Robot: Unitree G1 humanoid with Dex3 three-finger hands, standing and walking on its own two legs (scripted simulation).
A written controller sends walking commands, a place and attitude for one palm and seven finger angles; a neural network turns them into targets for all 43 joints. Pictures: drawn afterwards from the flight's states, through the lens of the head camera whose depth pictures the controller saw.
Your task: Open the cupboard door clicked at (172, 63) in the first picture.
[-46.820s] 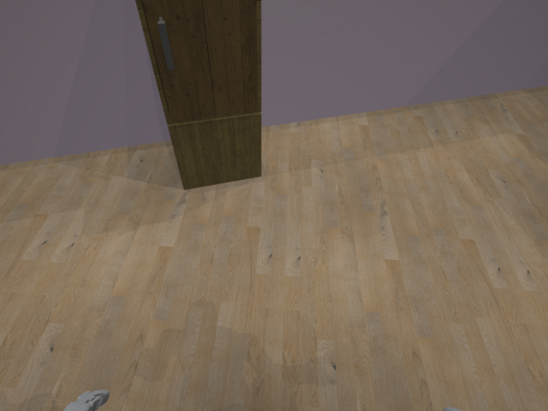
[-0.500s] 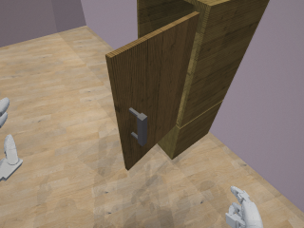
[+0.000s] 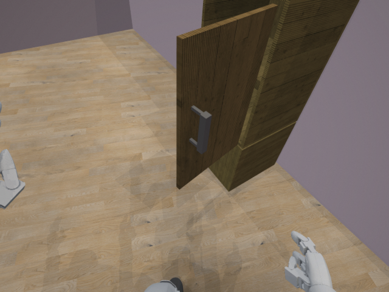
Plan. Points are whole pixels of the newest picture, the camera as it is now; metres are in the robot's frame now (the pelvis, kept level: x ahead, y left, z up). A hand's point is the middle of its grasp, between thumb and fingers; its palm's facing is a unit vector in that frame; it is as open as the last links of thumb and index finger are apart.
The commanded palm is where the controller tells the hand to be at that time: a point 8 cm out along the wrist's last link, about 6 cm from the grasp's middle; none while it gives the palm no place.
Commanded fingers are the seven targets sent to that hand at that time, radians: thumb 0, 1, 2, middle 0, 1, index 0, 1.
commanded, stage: stop stepping back and stand still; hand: left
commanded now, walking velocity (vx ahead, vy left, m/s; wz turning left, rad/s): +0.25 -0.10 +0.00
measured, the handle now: (198, 130) +0.55 +0.02 -0.01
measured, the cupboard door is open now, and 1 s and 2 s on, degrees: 100 100 100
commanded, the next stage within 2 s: let the arm hang, fingers relaxed in 0.92 s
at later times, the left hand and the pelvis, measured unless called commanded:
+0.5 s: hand out of the picture +0.14 +0.26 +0.17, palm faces +0.34 -0.85 -0.40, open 7.4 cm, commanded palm +0.05 +0.31 +0.19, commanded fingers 0.00 0.90 0.90 -0.20 -0.30 -0.20 -0.30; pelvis -0.12 +0.02 +0.01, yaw -5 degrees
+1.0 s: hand (41, 265) +0.12 +0.20 +0.17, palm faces +0.32 -0.85 -0.42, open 7.4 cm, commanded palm none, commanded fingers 0.00 0.90 0.90 -0.20 -0.30 -0.20 -0.30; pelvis -0.11 -0.02 +0.01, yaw -6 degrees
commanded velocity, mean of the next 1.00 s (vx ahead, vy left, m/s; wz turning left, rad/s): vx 0.16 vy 0.02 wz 0.00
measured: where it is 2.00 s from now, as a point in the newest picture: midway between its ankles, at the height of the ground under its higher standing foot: outside the picture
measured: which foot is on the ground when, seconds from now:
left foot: down 0.00-0.16, up 0.18-0.30, down 0.32-0.68, up 0.70-1.00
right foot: up 0.00-0.14, down 0.16-0.34, up 0.36-0.66, down 0.68-1.00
